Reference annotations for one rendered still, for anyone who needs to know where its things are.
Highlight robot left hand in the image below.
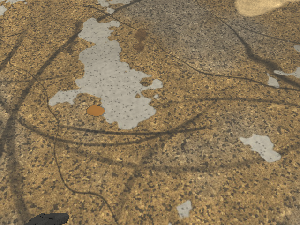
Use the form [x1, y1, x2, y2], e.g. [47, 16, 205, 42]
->
[24, 213, 69, 225]

